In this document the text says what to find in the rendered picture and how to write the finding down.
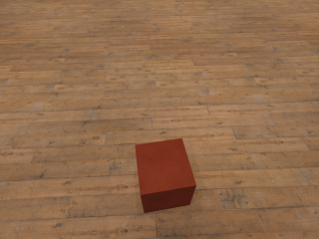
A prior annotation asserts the carton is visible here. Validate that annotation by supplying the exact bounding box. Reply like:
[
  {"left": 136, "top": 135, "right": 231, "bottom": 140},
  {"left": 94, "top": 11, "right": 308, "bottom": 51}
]
[{"left": 135, "top": 138, "right": 196, "bottom": 213}]

